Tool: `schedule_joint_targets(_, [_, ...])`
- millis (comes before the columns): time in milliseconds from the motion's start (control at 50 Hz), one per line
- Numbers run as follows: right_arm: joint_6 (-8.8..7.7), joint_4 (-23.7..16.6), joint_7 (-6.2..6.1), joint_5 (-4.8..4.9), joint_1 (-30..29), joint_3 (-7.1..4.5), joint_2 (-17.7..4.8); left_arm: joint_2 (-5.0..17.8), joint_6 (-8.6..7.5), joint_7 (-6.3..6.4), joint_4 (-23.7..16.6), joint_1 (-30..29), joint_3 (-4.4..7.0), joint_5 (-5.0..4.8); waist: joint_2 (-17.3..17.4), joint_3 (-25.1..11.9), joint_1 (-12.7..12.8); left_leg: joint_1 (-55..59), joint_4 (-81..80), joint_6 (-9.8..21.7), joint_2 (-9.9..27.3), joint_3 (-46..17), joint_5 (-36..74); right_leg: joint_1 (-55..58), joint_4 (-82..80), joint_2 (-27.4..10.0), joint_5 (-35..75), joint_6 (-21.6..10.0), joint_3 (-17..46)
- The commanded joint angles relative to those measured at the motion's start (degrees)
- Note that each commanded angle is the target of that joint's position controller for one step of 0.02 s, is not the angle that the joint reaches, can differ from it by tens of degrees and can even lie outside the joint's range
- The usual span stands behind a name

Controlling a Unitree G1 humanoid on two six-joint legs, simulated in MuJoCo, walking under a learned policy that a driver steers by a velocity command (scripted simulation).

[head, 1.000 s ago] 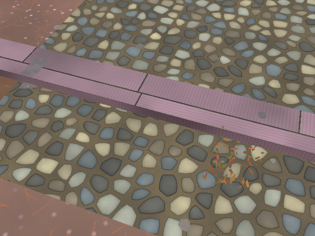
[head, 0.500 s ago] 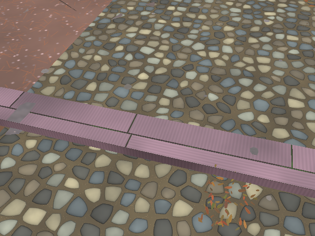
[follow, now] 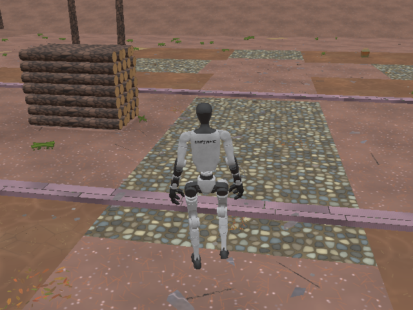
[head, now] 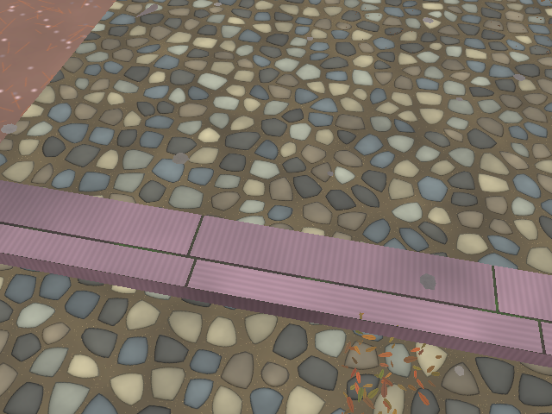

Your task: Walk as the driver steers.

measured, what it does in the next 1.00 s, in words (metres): walks ahead, turning right: right foot, then left foot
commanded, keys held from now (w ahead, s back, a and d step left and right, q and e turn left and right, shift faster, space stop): w+e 0.36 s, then e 0.20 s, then no key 0.42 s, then w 0.02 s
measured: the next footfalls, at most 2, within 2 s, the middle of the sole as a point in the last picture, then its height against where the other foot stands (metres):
right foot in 0.32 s outside the picture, level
left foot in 0.86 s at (286, 408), level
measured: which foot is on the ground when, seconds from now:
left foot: down 0.00-0.30, up 0.32-0.84, down 0.86-1.00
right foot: up 0.00-0.30, down 0.32-0.88, up 0.90-1.00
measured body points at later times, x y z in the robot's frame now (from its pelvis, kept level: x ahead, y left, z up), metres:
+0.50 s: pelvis +0.25 -0.05 -0.01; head +0.29 -0.07 +0.44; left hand +0.39 +0.19 -0.15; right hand +0.28 -0.33 -0.14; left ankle +0.27 +0.10 -0.66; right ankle +0.27 -0.09 -0.75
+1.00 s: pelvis +0.40 -0.05 -0.01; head +0.43 -0.05 +0.44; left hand +0.58 +0.16 -0.16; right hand +0.39 -0.33 -0.13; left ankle +0.49 +0.00 -0.75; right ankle +0.29 -0.12 -0.70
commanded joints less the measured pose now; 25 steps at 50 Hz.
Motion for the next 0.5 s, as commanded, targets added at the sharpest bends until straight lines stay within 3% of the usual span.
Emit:
schedule_joint_targets(20, [-1.42,0.03,-0.6,0.41,5.55,-0.69,-4.93,0.38,0.73,-0.82,-3.63,-1.81,0.29,0.24,6.64,2.97,-0.22,5.69,-10.06,3.4,15.97,-8.99,15.59,-12.31,1.45,-2.29,4.91,0.56,0.8])
schedule_joint_targets(120, [-1.71,1.02,-0.91,0.13,6.7,-0.28,-4.5,-0.63,0.85,-2.03,-8.85,-13.61,-0.86,0.16,6.46,6.27,-0.99,3.13,-10.79,3.42,13.81,-0.53,22.07,-11.34,-13.92,-1.18,13.33,1.1,-3.27])
schedule_joint_targets(200, [-1.46,2.41,-1.35,0.25,9.47,-0.78,-6.92,0.46,0.91,-2.49,-11.73,-18.66,-1.25,0.35,6.13,6.51,-1.44,7.54,-8.61,2.89,15.41,3.32,33.42,-5.83,-23.97,1.02,12.77,-1.39,-7.74])
schedule_joint_targets(260, [-0.46,2.53,-1.9,0.05,9.26,-1.43,-9.17,2.59,1.06,-1.87,-10.86,-13.43,-0.42,0.63,8.12,2.08,1.34,13.11,3.59,2.36,16.08,5.99,57.38,1.46,-25.04,5.81,5.54,-5.06,-10.5])
schedule_joint_targets(280, [0.17,2.28,-1.88,-0.1,8.95,-1.72,-10.04,3.67,0.97,-1.61,-9.77,-8.87,0.14,0.67,8.52,-0.59,3.12,13.31,11.55,2.63,16.36,6.14,60.32,6.22,-25.96,7.54,2.65,-6.52,-10.64])
schedule_joint_targets(300, [0.72,1.83,-1.61,-0.02,8.71,-1.94,-10.71,5.26,0.63,-1.26,-8.08,-2.71,1.02,0.87,7.99,-4.12,5.5,10.37,22.18,2.4,16.44,5.99,55.83,14.46,-29.08,8.94,1.83,-8.14,-9.62])
schedule_joint_targets(320, [0.89,0.68,-1.15,-0.01,7.83,-1.97,-10.71,8.64,0.31,-0.45,-6.01,5.03,2.54,1.51,4.23,-8.1,9.33,0.67,38.15,0.82,14.9,6.43,41.58,26.77,-33.62,5.38,-1.01,-10.61,-2.72])
schedule_joint_targets(340, [0.71,-2.93,0.1,0.57,10.58,-0.67,-3.38,15.01,0.55,0.34,-6.92,4.18,4.02,1.75,-9.65,-12.57,4.4,-24.64,60.46,-2.34,4.62,4.81,-13.77,44.44,-35.57,-13.02,-1.84,-19.1,26.32])
schedule_joint_targets(360, [-0.09,-5.97,0.56,0.66,3.21,-1.54,-7.96,15.85,1.44,0.43,-7.51,5.89,4.12,-0.07,-3.65,-15.35,6.62,-33.24,67.92,-2.61,-0.75,-8.48,-17.64,45.02,-45.31,-16.41,-5.59,-21.93,43.83])
schedule_joint_targets(380, [-0.88,-7.65,0.72,1.11,-1.54,-1.46,-8.19,14.24,1.53,0.99,-7.58,1.49,3.59,-0.53,-0.15,-5.96,4.89,-37.57,64.79,-2.06,3.56,-11.07,-10.77,38.26,-47.07,-15.87,1.78,-19.52,34.12])
schedule_joint_targets(400, [-1.4,-7.23,0.39,1.26,-0.65,-1.28,-7.94,11.35,1.1,1.22,-7.98,-1.58,2.9,-0.93,3.53,-1.58,2.21,-33.99,59.35,-2.19,5.44,-10.74,-6.78,30.4,-47.0,-14.11,15.93,-17.22,27.85])
schedule_joint_targets(420, [-0.92,-6.21,-0.14,0.75,0.63,-1.4,-7.78,9.59,0.51,1.42,-8.5,-4.17,2.41,-1.08,6.09,0.35,-0.33,-29.5,55.84,-2.85,6.59,-10.83,-6.54,24.74,-46.09,-11.21,30.72,-15.19,21.52])
schedule_joint_targets(460, [1.61,-5.91,-0.42,-1.03,3.3,-1.35,-6.88,7.76,-0.52,1.49,-8.81,-5.36,1.52,-1.66,5.51,-1.08,-3.0,-22.61,50.99,-4.57,6.85,-11.05,-8.02,19.05,-44.9,-7.55,44.58,-13.37,14.19])
schedule_joint_targets(500, [3.26,-6.8,-0.29,-1.05,2.88,-1.15,-5.83,9.38,-1.14,1.32,-8.48,-3.88,1.72,-1.53,3.8,-2.0,-3.64,-21.88,46.74,-5.77,6.01,-9.98,-7.02,17.43,-43.77,-5.22,51.86,-12.28,11.41])
Keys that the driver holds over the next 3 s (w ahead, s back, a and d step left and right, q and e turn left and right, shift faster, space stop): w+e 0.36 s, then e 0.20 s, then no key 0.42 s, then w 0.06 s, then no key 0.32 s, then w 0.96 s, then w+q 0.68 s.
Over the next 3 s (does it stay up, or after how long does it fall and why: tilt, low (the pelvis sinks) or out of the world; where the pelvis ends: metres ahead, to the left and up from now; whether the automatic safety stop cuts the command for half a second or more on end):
stays up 1.16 -0.37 0.05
